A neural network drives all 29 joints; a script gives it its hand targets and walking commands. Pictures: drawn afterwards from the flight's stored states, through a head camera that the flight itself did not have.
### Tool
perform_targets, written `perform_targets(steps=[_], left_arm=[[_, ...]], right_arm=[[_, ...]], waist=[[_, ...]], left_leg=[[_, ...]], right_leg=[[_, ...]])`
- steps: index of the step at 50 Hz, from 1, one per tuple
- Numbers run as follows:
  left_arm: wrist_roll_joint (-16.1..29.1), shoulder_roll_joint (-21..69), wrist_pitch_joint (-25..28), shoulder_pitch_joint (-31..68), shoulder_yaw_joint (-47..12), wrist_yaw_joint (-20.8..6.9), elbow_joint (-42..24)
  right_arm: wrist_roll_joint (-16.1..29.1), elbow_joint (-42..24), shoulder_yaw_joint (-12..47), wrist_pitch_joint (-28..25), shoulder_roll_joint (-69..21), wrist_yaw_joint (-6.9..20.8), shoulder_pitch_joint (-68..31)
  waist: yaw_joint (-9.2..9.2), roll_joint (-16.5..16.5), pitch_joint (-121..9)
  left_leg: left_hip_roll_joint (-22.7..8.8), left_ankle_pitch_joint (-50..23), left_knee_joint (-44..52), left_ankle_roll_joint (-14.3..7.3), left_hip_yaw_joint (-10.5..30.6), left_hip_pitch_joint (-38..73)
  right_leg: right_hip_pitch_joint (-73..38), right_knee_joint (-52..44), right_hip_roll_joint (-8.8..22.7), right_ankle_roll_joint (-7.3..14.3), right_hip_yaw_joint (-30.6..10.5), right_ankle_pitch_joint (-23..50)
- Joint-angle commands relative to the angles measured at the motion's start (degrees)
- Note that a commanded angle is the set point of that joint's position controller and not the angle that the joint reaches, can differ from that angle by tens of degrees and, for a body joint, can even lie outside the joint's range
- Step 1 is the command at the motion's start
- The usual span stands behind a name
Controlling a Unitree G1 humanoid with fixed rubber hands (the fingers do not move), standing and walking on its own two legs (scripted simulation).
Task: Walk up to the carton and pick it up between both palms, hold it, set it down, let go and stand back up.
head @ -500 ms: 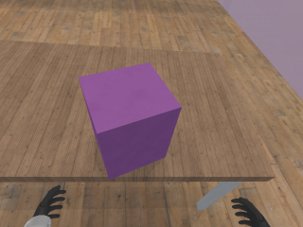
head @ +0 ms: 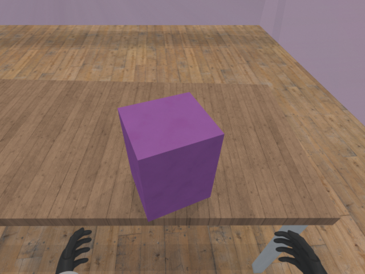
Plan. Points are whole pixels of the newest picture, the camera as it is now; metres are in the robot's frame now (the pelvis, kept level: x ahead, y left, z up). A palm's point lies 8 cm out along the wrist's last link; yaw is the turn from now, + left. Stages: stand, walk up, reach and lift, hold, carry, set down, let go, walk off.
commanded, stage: reach and lift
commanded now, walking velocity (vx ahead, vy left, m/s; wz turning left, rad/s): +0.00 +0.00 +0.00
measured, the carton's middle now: (168, 157) +0.41 +0.02 +0.02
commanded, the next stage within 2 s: none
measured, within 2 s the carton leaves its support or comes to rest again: neither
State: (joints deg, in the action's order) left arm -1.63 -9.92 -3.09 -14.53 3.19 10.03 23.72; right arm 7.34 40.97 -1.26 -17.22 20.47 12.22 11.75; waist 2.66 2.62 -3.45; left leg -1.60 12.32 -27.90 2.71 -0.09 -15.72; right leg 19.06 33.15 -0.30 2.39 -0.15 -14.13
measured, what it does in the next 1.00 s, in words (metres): stands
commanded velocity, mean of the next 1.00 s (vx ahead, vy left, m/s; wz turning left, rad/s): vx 0.00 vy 0.00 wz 0.00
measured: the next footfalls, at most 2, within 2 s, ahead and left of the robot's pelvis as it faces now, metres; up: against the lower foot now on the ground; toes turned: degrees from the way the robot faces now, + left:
none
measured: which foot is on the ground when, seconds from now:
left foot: down 0.00-1.00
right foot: down 0.00-1.00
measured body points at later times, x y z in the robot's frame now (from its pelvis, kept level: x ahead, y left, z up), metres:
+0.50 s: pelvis +0.03 -0.02 +0.00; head +0.04 -0.01 +0.45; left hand +0.24 +0.17 -0.01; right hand +0.22 -0.27 -0.02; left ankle +0.03 +0.16 -0.73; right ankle +0.04 -0.09 -0.73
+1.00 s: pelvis +0.02 -0.02 +0.00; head +0.02 -0.01 +0.45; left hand +0.25 +0.16 +0.02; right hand +0.25 -0.27 +0.03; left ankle +0.03 +0.16 -0.73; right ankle +0.04 -0.09 -0.73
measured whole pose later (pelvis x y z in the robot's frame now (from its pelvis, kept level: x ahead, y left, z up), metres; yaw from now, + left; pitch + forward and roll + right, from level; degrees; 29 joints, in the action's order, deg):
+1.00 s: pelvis +0.02 -0.02 +0.00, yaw -1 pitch +1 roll +2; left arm -1.6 2.6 -8.5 -15.1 -0.4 19.6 -1.7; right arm 21.0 20.7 4.5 -12.1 25.3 12.9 7.9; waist 1.2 3.8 -2.4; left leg -3.0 12.4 -25.3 3.0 -0.1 -14.5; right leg 19.0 32.4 -1.9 3.5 -0.1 -14.9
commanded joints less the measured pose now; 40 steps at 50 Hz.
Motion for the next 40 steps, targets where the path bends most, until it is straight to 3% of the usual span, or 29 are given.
perform_targets(steps=[1,6,10,13,19,23,28,32,40], left_arm=[[3.2,4.0,1.9,5.6,-4.6,3.9,-19.4],[2.8,5.2,2.5,5.6,-4.0,5.2,-24.4],[1.9,6.7,3.0,3.0,-3.8,5.2,-25.8],[0.7,8.2,3.0,-0.2,-3.2,4.8,-26.0],[-0.1,12.4,5.2,-4.9,-4.3,4.7,-33.0],[0.0,14.0,7.3,-5.3,-5.9,5.5,-37.0],[-0.8,16.4,7.5,-6.0,-8.9,6.6,-38.7],[-1.6,17.5,4.5,-2.5,-9.4,7.2,-36.5],[1.2,14.3,-0.2,11.6,-8.7,10.1,-41.2]], right_arm=[[6.1,-15.4,-4.0,1.0,15.5,2.5,-9.4],[8.1,-22.4,-2.1,0.9,14.9,2.7,-7.6],[9.9,-23.9,0.5,0.6,14.2,2.3,-4.5],[11.6,-23.0,2.7,0.7,14.1,1.9,-1.7],[14.7,-25.8,4.4,-2.7,15.4,0.6,1.0],[15.5,-28.2,3.5,-5.8,16.6,0.2,-0.3],[16.4,-25.4,3.1,-6.9,16.9,0.6,-1.2],[17.1,-23.7,3.3,-5.0,16.6,1.0,-5.4],[15.4,-33.2,0.2,0.5,15.8,0.7,-18.2]], waist=[[-7.29,-0.8,1.4],[-8.27,4.8,-0.8],[-8.66,6.5,-1.7],[-8.70,6.3,-1.6],[-7.14,5.1,-5.8],[-6.60,5.0,-9.2],[-6.16,4.1,-7.7],[-7.03,2.1,-3.6],[-9.54,3.8,-2.0]], left_leg=[[-0.3,16.9,14.1,-3.4,-2.1,-2.1],[0.9,10.3,9.8,-3.7,-3.7,0.7],[1.2,4.7,8.1,-3.9,-3.7,2.0],[1.5,-0.1,7.7,-3.7,-3.4,2.8],[2.3,-11.1,6.2,-2.2,-1.7,5.9],[2.2,-15.0,5.1,-1.5,-0.6,8.5],[1.7,-13.1,5.6,-1.7,-0.3,9.9],[1.0,-7.9,7.0,-2.2,-0.4,10.9],[0.8,8.7,9.6,-3.5,-2.0,3.0]], right_leg=[[-11.2,-11.7,-1.2,-0.1,0.4,-10.7],[-8.8,-14.3,0.4,-0.3,-2.8,-12.7],[-9.2,-15.0,1.0,-0.9,-4.3,-8.2],[-11.1,-14.8,1.4,-1.2,-5.2,-1.1],[-16.7,-11.4,0.0,-0.9,-4.1,22.2],[-15.9,-10.3,-1.4,-0.4,-2.7,26.9],[-12.4,-11.0,-2.0,0.3,-1.8,22.2],[-7.6,-13.6,-1.8,1.6,-1.9,10.3],[-4.7,-15.8,0.3,1.4,-6.2,-13.2]])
